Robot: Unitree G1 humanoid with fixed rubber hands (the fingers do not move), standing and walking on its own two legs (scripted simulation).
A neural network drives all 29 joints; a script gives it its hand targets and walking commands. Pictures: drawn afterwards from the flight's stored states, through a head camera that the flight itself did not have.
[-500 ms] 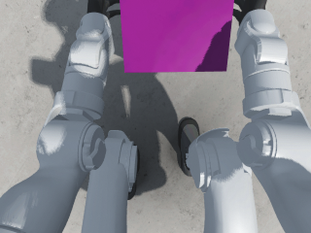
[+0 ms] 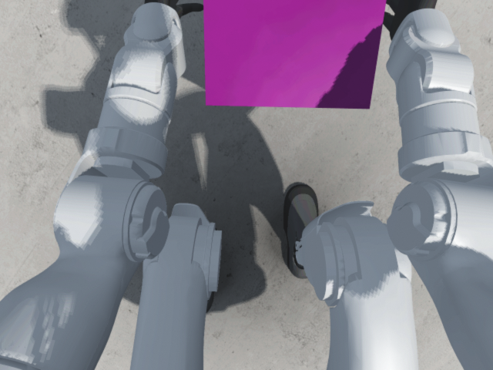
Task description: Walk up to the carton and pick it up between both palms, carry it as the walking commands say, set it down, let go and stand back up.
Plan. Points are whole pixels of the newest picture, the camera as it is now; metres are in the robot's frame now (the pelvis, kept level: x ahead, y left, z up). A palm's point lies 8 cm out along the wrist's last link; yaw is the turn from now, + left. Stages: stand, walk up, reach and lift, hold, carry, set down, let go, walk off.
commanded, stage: set down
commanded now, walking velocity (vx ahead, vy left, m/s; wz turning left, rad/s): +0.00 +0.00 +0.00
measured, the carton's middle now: (281, 29) +0.56 -0.08 -0.24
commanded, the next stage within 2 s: none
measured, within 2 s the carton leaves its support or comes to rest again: rests again in 0.76 s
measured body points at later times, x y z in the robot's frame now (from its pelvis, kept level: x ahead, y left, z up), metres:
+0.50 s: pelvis +0.01 +0.00 -0.01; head +0.38 +0.00 +0.25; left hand +0.58 +0.07 -0.17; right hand +0.56 -0.22 -0.16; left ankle +0.08 +0.10 -0.35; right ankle +0.15 -0.13 -0.35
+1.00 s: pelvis +0.02 +0.00 +0.00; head +0.39 +0.00 +0.25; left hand +0.59 +0.07 -0.17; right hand +0.56 -0.22 -0.17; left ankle +0.08 +0.10 -0.35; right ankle +0.15 -0.13 -0.35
